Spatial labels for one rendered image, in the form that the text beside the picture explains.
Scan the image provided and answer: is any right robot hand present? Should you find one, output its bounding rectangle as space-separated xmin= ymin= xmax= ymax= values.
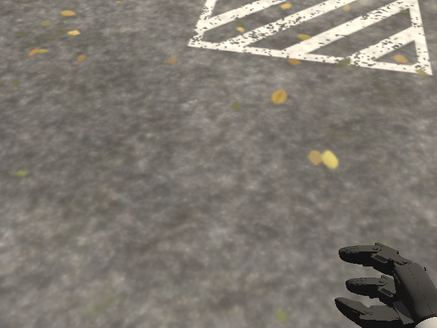
xmin=335 ymin=242 xmax=437 ymax=328

